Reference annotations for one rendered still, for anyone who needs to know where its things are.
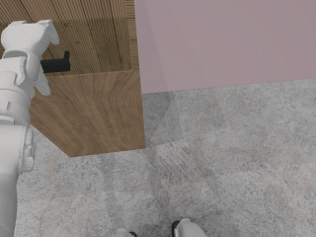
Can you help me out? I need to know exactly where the cabinet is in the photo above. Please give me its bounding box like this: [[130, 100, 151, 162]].
[[0, 0, 146, 158]]

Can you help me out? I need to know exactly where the drawer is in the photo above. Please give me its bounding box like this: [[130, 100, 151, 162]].
[[0, 17, 132, 77]]

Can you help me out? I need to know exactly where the left robot hand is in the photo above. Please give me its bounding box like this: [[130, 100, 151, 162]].
[[0, 20, 60, 96]]

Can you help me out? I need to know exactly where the handle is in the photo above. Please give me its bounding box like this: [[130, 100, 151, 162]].
[[40, 50, 71, 73]]

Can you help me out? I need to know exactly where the left robot upper arm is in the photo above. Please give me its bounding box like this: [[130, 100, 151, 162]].
[[0, 124, 36, 237]]

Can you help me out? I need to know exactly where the robot right thigh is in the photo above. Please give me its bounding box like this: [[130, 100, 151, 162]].
[[174, 222, 207, 237]]

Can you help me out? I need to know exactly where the robot left forearm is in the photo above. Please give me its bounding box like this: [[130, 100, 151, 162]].
[[0, 47, 40, 128]]

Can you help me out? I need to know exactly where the right robot shin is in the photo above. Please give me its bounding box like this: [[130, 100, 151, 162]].
[[177, 218, 190, 226]]

